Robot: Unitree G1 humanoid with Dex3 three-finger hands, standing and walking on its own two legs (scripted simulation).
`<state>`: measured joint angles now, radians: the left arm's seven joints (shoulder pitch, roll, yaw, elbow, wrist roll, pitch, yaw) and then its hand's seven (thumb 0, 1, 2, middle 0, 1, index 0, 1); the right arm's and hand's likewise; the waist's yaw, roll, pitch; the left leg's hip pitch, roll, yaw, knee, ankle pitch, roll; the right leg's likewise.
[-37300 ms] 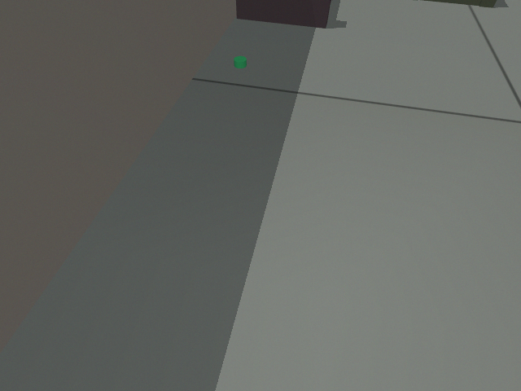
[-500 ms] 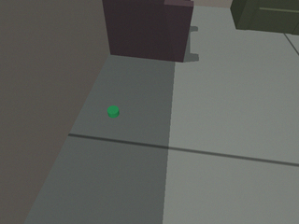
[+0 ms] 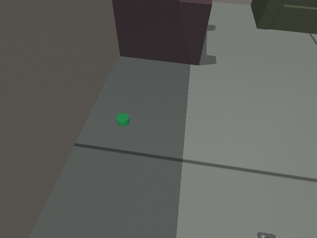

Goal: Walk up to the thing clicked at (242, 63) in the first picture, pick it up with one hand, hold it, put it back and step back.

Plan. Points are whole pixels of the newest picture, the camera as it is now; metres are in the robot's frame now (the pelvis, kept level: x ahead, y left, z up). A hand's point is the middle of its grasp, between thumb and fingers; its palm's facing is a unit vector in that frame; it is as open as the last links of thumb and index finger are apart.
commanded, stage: step back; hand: left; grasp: from above
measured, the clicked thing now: (122, 119) +1.04 +0.26 -0.74
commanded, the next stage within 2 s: stand in 0.12 s
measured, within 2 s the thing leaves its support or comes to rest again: neither
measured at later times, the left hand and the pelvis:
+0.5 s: hand out of the picture +0.09 +0.25 -0.14, palm faces -0.03 -0.94 -0.33, open 7.4 cm; pelvis -0.01 +0.00 +0.02, yaw +0 degrees
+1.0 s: hand out of the picture +0.06 +0.25 -0.14, palm faces -0.03 -0.94 -0.33, open 7.4 cm; pelvis -0.01 +0.00 +0.02, yaw +1 degrees
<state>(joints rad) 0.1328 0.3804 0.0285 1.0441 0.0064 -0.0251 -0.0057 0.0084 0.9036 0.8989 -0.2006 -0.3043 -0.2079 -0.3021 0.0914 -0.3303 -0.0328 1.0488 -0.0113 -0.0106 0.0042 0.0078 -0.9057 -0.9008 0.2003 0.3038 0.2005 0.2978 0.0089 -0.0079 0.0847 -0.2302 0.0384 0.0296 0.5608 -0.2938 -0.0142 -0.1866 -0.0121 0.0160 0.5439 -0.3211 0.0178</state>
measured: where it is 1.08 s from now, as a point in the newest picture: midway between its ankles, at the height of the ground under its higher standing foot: outside the picture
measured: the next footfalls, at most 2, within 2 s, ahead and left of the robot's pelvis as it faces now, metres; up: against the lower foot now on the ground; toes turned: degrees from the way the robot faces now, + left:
none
